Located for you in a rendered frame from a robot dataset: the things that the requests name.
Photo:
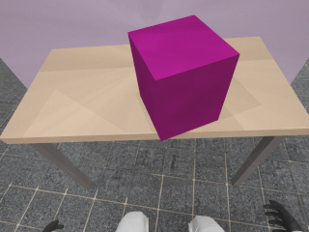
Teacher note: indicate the robot left thigh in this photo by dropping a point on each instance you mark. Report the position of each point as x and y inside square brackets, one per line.
[134, 222]

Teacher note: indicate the robot thigh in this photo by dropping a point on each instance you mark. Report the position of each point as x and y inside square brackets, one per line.
[134, 222]
[204, 224]

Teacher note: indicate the robot left hand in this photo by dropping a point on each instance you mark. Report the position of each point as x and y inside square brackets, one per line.
[53, 225]

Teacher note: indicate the robot right thigh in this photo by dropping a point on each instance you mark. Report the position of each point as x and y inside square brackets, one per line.
[204, 224]

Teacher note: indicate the table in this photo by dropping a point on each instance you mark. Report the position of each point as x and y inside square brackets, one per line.
[89, 94]

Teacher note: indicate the carton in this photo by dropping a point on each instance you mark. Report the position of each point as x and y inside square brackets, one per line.
[184, 71]

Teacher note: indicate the robot right hand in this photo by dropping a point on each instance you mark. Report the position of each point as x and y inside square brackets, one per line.
[288, 222]

